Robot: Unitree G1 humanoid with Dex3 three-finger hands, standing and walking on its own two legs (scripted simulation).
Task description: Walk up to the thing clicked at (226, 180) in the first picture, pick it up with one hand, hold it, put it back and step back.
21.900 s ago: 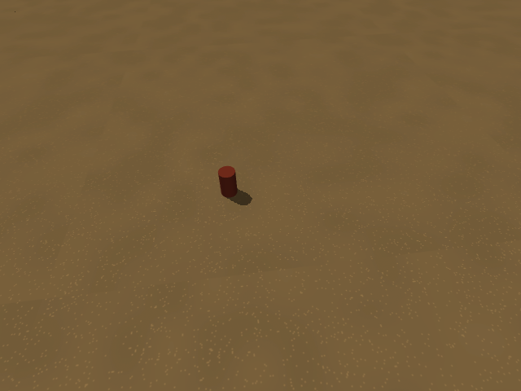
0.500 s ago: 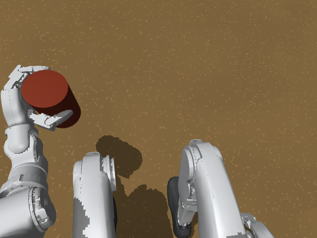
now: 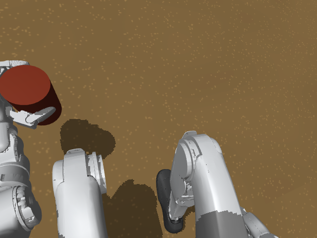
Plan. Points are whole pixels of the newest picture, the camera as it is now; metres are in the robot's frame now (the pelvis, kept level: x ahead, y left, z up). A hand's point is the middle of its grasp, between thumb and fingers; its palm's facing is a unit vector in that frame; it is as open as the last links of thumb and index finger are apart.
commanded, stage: lower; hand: left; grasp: from the side
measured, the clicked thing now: (35, 98) +0.46 +0.25 -0.13
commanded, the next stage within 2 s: loosen in 1.42 s
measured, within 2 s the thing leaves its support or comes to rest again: neither
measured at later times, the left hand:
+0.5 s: hand (39, 102) +0.46 +0.25 -0.16, palm faces +0.24 -0.97 +0.00, open 11.8 cm
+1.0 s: hand (43, 103) +0.47 +0.25 -0.19, palm faces +0.27 -0.96 -0.01, open 11.8 cm
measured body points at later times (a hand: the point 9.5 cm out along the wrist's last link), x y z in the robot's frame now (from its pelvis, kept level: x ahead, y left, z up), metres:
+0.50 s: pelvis -0.01 +0.01 -0.02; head +0.24 +0.13 +0.33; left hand +0.44 +0.30 -0.16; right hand +0.10 -0.27 -0.08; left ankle +0.08 +0.12 -0.28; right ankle +0.13 -0.13 -0.28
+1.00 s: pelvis -0.01 +0.01 -0.02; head +0.25 +0.16 +0.31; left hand +0.45 +0.30 -0.19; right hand +0.10 -0.26 -0.07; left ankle +0.08 +0.12 -0.28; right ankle +0.13 -0.13 -0.28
